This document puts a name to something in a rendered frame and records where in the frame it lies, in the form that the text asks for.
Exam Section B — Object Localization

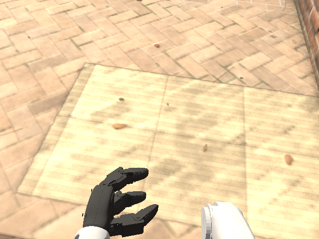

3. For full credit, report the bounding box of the right robot thigh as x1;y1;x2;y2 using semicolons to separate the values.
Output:
201;201;255;239

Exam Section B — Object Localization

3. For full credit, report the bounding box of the robot left forearm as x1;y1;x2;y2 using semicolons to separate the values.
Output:
74;226;111;239

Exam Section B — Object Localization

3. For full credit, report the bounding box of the robot left hand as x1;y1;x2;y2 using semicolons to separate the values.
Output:
82;166;159;237

